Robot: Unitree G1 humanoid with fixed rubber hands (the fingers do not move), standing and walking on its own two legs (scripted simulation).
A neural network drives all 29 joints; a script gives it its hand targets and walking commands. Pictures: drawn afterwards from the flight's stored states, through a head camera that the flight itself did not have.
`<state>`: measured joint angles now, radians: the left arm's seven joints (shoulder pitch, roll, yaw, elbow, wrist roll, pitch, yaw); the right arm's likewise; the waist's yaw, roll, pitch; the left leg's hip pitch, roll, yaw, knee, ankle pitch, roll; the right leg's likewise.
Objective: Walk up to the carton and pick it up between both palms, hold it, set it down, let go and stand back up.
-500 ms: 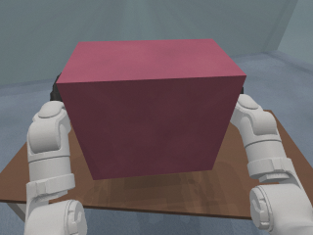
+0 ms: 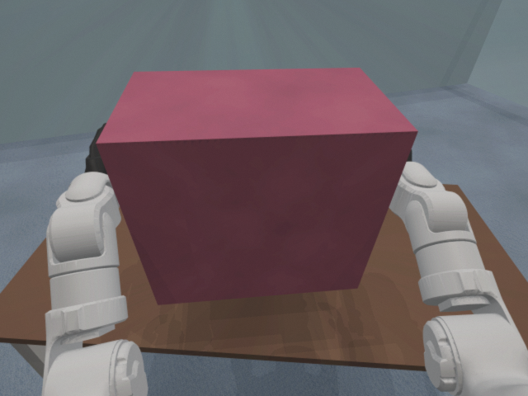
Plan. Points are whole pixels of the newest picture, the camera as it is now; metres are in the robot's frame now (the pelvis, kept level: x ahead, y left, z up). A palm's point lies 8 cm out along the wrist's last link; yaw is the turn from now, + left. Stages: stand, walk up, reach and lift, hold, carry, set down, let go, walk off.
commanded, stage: hold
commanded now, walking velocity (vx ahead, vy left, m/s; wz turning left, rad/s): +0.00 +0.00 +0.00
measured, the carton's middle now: (255, 189) +0.36 +0.00 +0.19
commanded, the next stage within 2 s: none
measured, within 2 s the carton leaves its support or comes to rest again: neither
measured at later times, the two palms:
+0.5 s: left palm (104, 176) +0.36 +0.20 +0.23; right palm (394, 167) +0.36 -0.21 +0.23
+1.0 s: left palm (104, 177) +0.36 +0.20 +0.23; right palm (395, 167) +0.36 -0.21 +0.23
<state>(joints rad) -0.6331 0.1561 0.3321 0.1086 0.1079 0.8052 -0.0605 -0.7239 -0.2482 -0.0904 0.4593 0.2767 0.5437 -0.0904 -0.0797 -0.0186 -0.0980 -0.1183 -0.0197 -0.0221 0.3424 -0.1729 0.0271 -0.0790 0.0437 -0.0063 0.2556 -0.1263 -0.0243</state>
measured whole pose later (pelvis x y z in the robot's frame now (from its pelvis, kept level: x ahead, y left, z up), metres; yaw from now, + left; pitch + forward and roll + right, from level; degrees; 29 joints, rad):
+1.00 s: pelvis +0.00 +0.00 +0.00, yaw +0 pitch -3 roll -1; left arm -0.62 0.15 0.33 0.08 0.11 0.82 -0.06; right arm -0.72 -0.25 -0.09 0.44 0.28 0.55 -0.09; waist -0.08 -0.02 -0.10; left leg -0.11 -0.02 -0.02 0.34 -0.18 0.03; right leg -0.07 0.04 0.00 0.26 -0.13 -0.02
